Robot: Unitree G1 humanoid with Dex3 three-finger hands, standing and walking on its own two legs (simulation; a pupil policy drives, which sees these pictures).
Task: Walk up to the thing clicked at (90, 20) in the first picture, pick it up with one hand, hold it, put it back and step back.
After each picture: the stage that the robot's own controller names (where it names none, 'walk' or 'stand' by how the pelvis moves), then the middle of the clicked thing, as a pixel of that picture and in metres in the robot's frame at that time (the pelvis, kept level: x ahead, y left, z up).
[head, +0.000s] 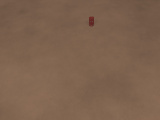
stand; (91, 21) +1.77 -0.08 -0.72
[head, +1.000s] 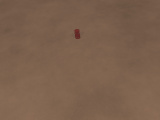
walk; (77, 34) +1.64 +0.21 -0.70
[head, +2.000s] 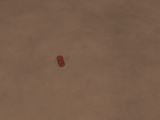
walk; (60, 61) +1.08 +0.35 -0.72
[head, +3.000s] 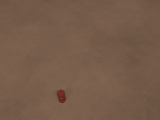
walk; (61, 96) +0.67 +0.25 -0.70
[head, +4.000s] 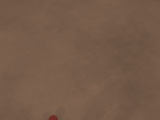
walk; out of the picture +0.40 +0.21 -0.70
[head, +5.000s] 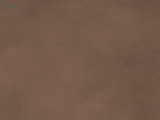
stand; out of the picture +0.31 +0.22 -0.72
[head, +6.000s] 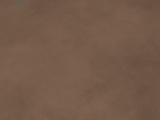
stand; out of the picture +0.31 +0.20 -0.72
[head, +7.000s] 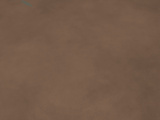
stand; out of the picture +0.32 +0.18 -0.71
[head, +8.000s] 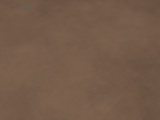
stand; out of the picture +0.34 +0.19 -0.72
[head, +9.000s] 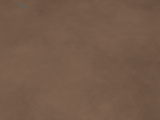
stand; out of the picture +0.33 +0.20 -0.73
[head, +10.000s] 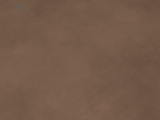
stand; out of the picture +0.32 +0.21 -0.73
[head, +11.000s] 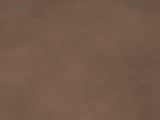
stand; out of the picture +0.32 +0.21 -0.73
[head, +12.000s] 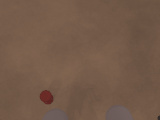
go down; (47, 97) +0.37 +0.20 -0.52
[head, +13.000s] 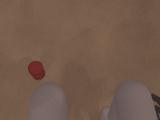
go down; (37, 71) +0.42 +0.22 -0.33
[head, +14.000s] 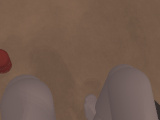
close in; (0, 62) +0.41 +0.24 -0.24
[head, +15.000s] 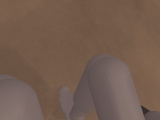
close; out of the picture +0.40 +0.26 -0.22
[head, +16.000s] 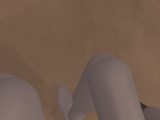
lift; out of the picture +0.40 +0.26 -0.22
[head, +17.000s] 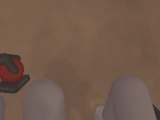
lift; (11, 73) +0.34 +0.25 -0.10
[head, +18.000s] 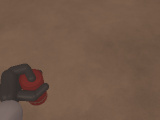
hold; (34, 88) +0.32 +0.18 +0.03
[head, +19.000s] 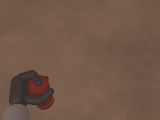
hold; (41, 93) +0.32 +0.17 -0.01
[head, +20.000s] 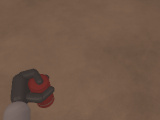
hold; (42, 91) +0.33 +0.17 -0.01
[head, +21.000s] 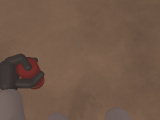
crouch; (31, 74) +0.38 +0.19 -0.07
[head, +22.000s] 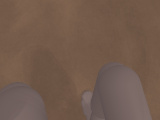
lower; out of the picture +0.45 +0.26 -0.15
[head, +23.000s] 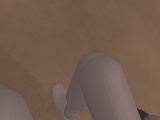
lower; out of the picture +0.43 +0.29 -0.23
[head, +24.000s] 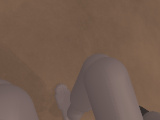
lower; out of the picture +0.43 +0.28 -0.23
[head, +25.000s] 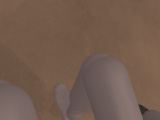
lower; out of the picture +0.43 +0.29 -0.23
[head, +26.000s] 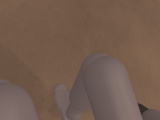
lower; out of the picture +0.43 +0.28 -0.23
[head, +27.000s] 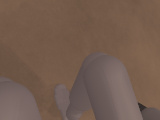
open; out of the picture +0.42 +0.26 -0.23
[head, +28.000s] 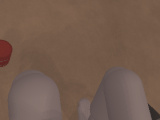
stand; (1, 54) +0.42 +0.24 -0.25
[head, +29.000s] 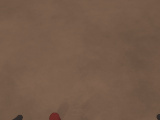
stand; (55, 119) +0.37 +0.19 -0.61
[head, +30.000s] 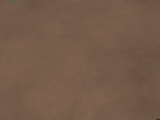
stand; out of the picture +0.36 +0.20 -0.67
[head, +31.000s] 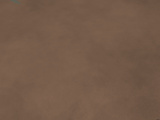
stand; out of the picture +0.37 +0.19 -0.67
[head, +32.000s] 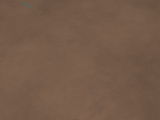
stand; out of the picture +0.38 +0.19 -0.72
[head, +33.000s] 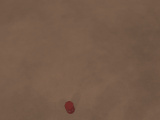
walk; (69, 107) +0.45 +0.17 -0.71
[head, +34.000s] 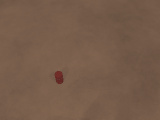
walk; (59, 77) +0.71 +0.20 -0.70
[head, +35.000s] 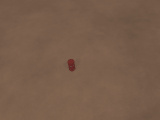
stand; (71, 65) +0.99 +0.22 -0.70
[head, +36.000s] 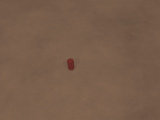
stand; (70, 64) +1.01 +0.18 -0.72
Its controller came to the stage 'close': yes
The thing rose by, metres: 0.72
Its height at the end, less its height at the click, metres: +0.00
